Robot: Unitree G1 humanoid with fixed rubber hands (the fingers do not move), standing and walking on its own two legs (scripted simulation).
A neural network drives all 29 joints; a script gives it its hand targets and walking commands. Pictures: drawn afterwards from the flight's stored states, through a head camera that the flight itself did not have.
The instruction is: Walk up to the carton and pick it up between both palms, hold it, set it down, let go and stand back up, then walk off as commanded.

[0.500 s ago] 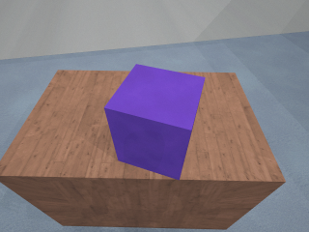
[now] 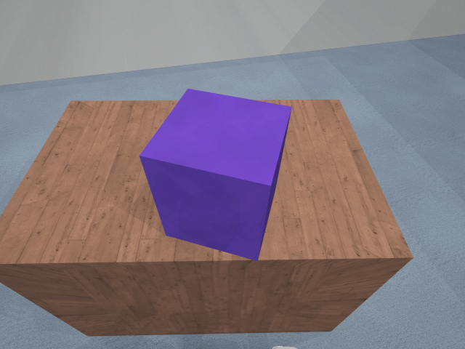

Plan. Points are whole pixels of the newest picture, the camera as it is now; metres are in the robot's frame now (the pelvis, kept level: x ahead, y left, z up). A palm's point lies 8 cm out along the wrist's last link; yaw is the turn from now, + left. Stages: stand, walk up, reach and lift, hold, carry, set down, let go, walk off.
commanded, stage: walk up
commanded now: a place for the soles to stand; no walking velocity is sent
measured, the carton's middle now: (223, 176) +0.45 +0.02 +0.03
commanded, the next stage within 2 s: none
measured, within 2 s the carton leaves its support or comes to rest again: neither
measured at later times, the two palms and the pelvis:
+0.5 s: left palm out of the picture +0.07 +0.29 -0.11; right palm out of the picture +0.07 -0.29 -0.12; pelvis -0.01 -0.01 -0.01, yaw -2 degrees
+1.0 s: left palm out of the picture +0.07 +0.29 -0.10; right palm out of the picture +0.04 -0.30 -0.12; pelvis -0.01 -0.01 +0.00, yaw -4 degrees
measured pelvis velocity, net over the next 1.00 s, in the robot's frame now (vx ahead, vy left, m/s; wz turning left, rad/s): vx -0.01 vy -0.01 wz -0.06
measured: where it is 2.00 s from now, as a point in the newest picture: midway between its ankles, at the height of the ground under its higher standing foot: outside the picture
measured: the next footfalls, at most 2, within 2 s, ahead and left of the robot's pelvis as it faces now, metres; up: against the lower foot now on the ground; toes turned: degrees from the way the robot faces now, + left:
none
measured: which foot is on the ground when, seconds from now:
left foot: down 0.00-1.00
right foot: down 0.00-1.00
